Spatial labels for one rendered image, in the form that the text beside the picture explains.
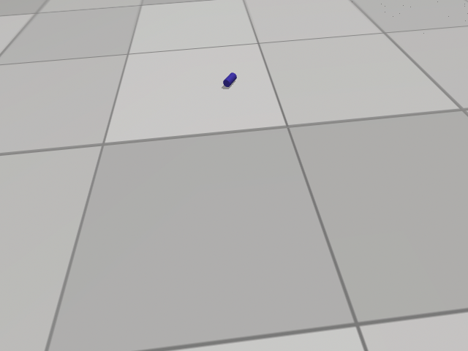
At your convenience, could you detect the can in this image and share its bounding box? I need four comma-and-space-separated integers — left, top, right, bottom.
223, 72, 237, 87

